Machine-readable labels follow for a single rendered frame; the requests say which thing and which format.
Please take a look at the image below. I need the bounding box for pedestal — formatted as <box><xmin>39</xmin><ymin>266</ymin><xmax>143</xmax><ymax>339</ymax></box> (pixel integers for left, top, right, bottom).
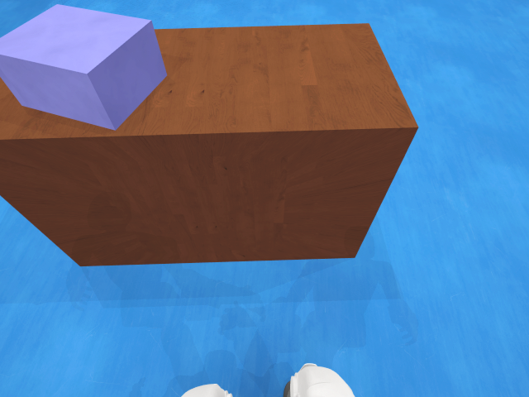
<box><xmin>0</xmin><ymin>23</ymin><xmax>418</xmax><ymax>266</ymax></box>

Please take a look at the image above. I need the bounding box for carton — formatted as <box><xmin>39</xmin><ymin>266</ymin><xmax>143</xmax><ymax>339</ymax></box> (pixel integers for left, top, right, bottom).
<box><xmin>0</xmin><ymin>4</ymin><xmax>167</xmax><ymax>130</ymax></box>

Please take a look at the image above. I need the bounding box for robot right shin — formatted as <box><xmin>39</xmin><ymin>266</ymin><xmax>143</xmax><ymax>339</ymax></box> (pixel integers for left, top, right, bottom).
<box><xmin>301</xmin><ymin>363</ymin><xmax>317</xmax><ymax>370</ymax></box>

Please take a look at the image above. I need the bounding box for robot right thigh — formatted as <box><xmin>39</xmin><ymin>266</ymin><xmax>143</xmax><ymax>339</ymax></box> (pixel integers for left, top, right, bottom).
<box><xmin>290</xmin><ymin>366</ymin><xmax>355</xmax><ymax>397</ymax></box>

